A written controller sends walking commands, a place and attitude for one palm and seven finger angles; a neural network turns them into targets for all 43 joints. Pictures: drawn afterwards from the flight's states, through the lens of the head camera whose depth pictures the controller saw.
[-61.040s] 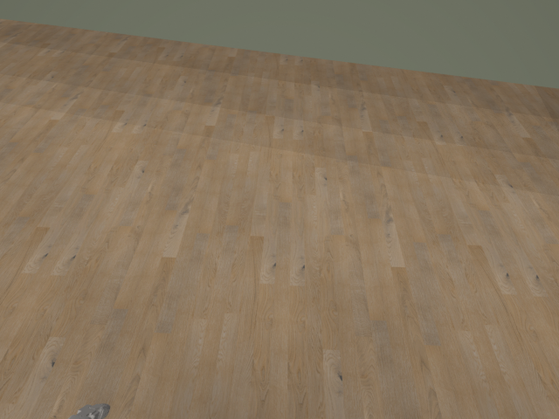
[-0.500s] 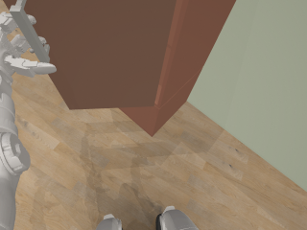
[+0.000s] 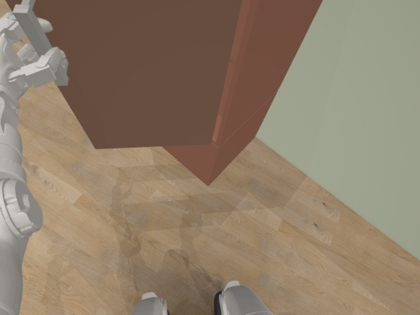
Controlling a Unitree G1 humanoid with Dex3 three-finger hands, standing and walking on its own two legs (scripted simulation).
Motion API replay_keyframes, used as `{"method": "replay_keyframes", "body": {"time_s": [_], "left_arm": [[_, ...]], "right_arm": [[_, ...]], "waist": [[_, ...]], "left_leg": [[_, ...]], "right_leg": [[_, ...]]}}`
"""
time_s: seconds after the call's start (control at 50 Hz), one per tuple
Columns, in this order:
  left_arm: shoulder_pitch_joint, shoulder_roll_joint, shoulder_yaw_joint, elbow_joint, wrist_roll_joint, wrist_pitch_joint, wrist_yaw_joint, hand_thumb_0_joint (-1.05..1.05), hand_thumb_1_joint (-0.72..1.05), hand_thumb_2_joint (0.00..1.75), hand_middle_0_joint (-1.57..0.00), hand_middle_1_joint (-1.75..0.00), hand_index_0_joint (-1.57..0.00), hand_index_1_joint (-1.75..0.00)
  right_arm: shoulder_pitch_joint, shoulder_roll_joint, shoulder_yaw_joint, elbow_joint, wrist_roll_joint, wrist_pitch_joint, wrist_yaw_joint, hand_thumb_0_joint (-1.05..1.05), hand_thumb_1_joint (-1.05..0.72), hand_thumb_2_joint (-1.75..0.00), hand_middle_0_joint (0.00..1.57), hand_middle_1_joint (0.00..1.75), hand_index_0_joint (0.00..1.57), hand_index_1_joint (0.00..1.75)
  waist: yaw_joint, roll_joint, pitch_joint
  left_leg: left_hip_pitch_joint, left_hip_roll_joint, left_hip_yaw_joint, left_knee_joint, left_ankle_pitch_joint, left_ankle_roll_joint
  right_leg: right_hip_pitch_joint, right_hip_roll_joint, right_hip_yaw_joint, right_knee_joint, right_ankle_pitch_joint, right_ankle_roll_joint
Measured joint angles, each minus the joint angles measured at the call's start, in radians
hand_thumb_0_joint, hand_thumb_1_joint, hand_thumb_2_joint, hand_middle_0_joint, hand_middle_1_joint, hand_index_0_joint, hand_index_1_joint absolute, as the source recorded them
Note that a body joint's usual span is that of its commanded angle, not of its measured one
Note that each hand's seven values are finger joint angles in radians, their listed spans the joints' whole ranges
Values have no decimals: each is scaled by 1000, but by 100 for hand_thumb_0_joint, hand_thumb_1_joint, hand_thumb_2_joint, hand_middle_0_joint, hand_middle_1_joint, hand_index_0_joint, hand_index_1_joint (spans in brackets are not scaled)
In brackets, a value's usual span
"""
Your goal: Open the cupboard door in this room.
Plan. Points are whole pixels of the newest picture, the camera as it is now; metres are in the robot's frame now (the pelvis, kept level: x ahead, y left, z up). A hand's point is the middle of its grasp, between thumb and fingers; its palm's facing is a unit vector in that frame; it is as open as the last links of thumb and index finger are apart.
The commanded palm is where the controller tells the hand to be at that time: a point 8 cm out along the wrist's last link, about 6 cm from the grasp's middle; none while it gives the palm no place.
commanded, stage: pull the door open along its arc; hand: left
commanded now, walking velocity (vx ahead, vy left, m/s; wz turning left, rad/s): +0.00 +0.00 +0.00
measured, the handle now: (47, 43) +0.59 +0.23 +0.12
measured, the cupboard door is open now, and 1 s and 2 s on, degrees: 47 66 95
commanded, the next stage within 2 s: open thumb and fingers to let go in 1.90 s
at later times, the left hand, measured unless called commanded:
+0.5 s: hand (50, 90) +0.48 +0.21 +0.12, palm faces -0.05 -1.00 -0.01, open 6.6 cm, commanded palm +0.42 +0.26 +0.11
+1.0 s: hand (75, 113) +0.43 +0.16 +0.12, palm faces +0.44 -0.90 -0.02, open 6.5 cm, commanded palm +0.39 +0.20 +0.11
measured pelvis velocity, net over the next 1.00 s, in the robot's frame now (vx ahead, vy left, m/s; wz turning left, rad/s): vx -0.01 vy -0.03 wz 0.06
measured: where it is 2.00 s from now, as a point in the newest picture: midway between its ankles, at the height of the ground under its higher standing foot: outside the picture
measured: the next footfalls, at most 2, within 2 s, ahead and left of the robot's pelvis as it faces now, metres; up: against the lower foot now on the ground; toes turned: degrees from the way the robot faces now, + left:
none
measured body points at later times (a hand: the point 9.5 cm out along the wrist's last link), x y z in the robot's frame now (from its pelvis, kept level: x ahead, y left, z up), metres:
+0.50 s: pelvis +0.01 -0.01 +0.01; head +0.10 +0.00 +0.45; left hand +0.48 +0.26 +0.12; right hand +0.02 -0.27 -0.10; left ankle -0.01 +0.11 -0.69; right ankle +0.01 -0.14 -0.69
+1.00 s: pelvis -0.01 -0.03 +0.02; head +0.04 -0.03 +0.46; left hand +0.40 +0.21 +0.12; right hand +0.11 -0.26 -0.10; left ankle -0.01 +0.11 -0.69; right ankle +0.01 -0.14 -0.69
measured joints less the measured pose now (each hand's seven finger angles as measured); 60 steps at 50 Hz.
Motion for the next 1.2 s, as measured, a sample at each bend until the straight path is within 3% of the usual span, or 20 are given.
{"method": "replay_keyframes", "body": {"time_s": [0.22, 0.32, 0.44, 0.58, 0.62, 0.68, 0.8, 0.86, 0.92, 1.08, 1.2], "left_arm": [[15, -3, 4, -9, 0, -1, 15, 1, 64, 79, -29, -131, -31, -132], [89, -29, 14, -69, -28, -4, 9, 1, 65, 78, -28, -131, -30, -131], [257, -102, 16, -221, -82, 4, -1, 1, 66, 76, -28, -131, -28, -131], [524, -230, -39, -496, -162, 28, 5, 0, 65, 74, -28, -131, -26, -129], [576, -293, -68, -577, -173, 47, 59, 1, 64, 73, -28, -130, -26, -128], [591, -406, -109, -645, -161, 63, 227, 1, 63, 74, -29, -129, -28, -127], [477, -544, -162, -606, -10, 82, 597, 0, 62, 81, -29, -126, -29, -125], [428, -559, -171, -544, 54, 78, 718, 0, 63, 83, -29, -126, -28, -127], [399, -544, -171, -483, 71, 57, 745, 0, 64, 83, -29, -127, -27, -128], [352, -488, -157, -354, 50, -33, 678, 0, 70, 84, -33, -132, -29, -132], [322, -473, -121, -297, 44, -75, 685, 0, 77, 86, -36, -134, -35, -134]], "right_arm": [[-7, 0, -1, -8, 3, 0, 1, 0, -91, -90, 20, 30, 20, 30], [-3, -3, -8, -16, 7, 9, 6, 0, -91, -90, 20, 30, 20, 30], [-2, -4, -22, -37, 22, 24, 15, 0, -91, -90, 20, 30, 20, 30], [-40, 2, -38, -75, 42, 15, 25, 1, -91, -90, 20, 30, 20, 30], [-57, 8, -46, -80, 42, -2, 25, 1, -91, -90, 20, 30, 20, 30], [-101, 18, -52, -65, 35, -29, 27, 1, -91, -90, 20, 30, 20, 30], [-201, 45, -50, -18, -12, -64, 26, 1, -91, -90, 20, 30, 20, 30], [-222, 61, -47, -4, -29, -73, 26, 1, -91, -90, 20, 30, 20, 30], [-214, 76, -42, 12, -34, -78, 20, 1, -91, -90, 20, 30, 20, 30], [-130, 65, -41, 78, -32, -78, 0, 1, -91, -90, 20, 30, 20, 30], [-75, 39, -61, 114, -37, -75, 0, 1, -91, -90, 20, 30, 20, 30]], "waist": [[0, 1, -1], [13, 3, -8], [39, 6, -26], [84, 9, -43], [108, 10, -46], [138, 6, -42], [163, -3, -34], [159, 0, -39], [155, -2, -37], [138, 3, -13], [117, 4, -4]], "left_leg": [[6, 4, 0, -3, 1, -5], [33, 7, 12, -19, 1, -6], [102, 10, 30, -57, 1, -8], [208, 2, 45, -114, 7, -9], [230, -1, 43, -124, 10, -10], [246, -12, 27, -127, 17, -13], [224, -29, -12, -106, 33, -20], [211, -31, -20, -100, 40, -25], [212, -30, -22, -105, 48, -29], [221, -23, -25, -124, 65, -35], [214, -21, -15, -135, 73, -34]], "right_leg": [[3, 4, 0, 2, 0, -5], [21, 8, 12, -8, 0, -6], [77, 10, 29, -33, -1, -7], [169, 4, 43, -68, -3, -8], [192, 1, 40, -75, -4, -7], [215, -9, 24, -74, -7, -8], [206, -26, -14, -44, -12, -16], [194, -29, -22, -33, -11, -22], [193, -27, -23, -32, -7, -27], [200, -20, -27, -49, 9, -34], [187, -17, -16, -56, 20, -34]]}}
